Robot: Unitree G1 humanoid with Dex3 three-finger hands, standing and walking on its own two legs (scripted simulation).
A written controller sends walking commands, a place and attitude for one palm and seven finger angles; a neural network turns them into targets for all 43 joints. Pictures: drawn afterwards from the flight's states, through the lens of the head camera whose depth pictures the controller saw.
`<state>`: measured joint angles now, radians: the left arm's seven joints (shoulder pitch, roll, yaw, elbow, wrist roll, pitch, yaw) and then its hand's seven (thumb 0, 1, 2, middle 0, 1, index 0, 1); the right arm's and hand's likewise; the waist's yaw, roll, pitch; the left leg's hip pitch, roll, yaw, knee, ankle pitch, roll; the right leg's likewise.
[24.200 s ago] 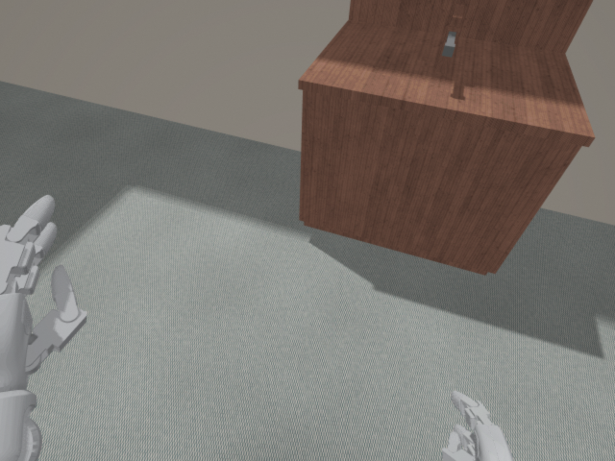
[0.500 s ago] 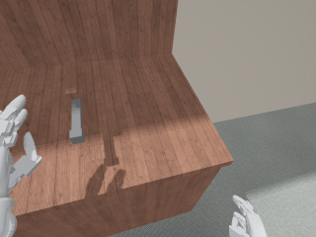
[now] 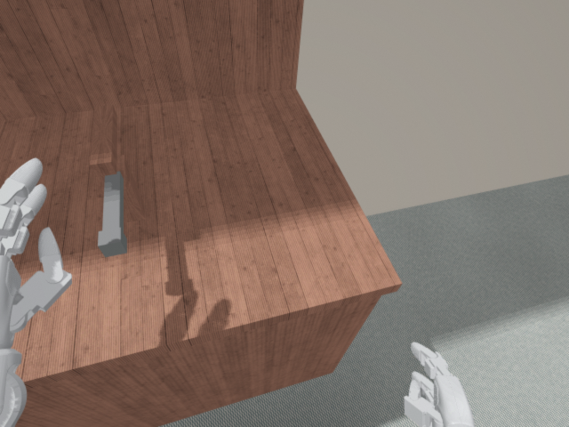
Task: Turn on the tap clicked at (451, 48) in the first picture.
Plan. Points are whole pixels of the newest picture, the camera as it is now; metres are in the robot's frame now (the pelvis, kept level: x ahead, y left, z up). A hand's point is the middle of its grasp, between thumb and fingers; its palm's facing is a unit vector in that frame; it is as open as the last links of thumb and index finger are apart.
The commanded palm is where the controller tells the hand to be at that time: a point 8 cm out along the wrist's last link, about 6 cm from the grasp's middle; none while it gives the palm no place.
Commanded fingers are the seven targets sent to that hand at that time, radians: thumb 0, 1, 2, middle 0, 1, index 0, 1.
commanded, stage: shuffle to correct the standing spot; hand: left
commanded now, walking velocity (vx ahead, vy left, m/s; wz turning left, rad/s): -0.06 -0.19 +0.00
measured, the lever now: (112, 242) +0.32 +0.27 +0.07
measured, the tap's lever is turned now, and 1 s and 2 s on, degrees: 0 0 0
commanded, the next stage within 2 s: come to a stop and stand still in 1.92 s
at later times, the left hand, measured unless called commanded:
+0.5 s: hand (120, 282) +0.22 +0.19 +0.16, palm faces +0.31 -0.86 -0.41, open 7.4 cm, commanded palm +0.16 +0.24 +0.17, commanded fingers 0.00 0.90 0.90 -0.20 -0.30 -0.20 -0.30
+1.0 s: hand (109, 286) +0.22 +0.20 +0.16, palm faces +0.32 -0.85 -0.43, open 7.4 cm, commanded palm +0.16 +0.24 +0.17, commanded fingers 0.00 0.90 0.90 -0.20 -0.30 -0.20 -0.30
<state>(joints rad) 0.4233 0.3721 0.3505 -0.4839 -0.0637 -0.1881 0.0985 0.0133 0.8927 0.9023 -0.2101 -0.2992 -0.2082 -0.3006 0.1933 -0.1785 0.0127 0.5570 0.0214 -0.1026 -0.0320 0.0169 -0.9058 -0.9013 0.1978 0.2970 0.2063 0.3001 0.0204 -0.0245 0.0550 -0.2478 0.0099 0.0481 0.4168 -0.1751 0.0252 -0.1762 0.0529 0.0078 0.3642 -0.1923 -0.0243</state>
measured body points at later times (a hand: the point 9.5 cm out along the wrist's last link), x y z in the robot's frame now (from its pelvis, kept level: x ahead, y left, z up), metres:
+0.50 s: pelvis +0.00 -0.04 -0.01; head +0.04 -0.04 +0.44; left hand +0.20 +0.24 +0.18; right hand +0.17 -0.28 -0.09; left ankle +0.03 +0.10 -0.74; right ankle +0.00 -0.10 -0.74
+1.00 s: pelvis +0.00 -0.04 -0.01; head +0.04 -0.03 +0.44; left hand +0.19 +0.24 +0.18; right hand +0.18 -0.27 -0.09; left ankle +0.03 +0.10 -0.74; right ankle +0.00 -0.10 -0.74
